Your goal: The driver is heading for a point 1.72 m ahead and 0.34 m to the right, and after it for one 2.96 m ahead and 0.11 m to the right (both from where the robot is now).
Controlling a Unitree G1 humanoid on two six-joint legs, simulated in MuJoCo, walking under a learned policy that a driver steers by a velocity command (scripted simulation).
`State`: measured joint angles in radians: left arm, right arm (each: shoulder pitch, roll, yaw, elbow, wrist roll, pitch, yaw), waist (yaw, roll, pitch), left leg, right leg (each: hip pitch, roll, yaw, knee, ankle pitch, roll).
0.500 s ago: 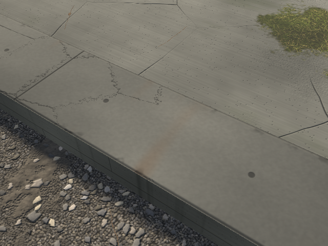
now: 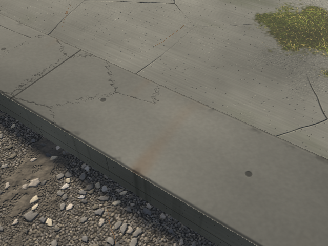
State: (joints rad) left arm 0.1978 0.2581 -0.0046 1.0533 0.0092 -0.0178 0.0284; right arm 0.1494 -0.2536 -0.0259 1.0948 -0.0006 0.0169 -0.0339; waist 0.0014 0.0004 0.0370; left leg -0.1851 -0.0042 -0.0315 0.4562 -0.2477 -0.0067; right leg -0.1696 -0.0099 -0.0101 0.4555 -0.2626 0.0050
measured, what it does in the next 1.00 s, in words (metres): shifts its weight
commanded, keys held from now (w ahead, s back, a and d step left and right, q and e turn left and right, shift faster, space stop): no key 0.68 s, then w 0.32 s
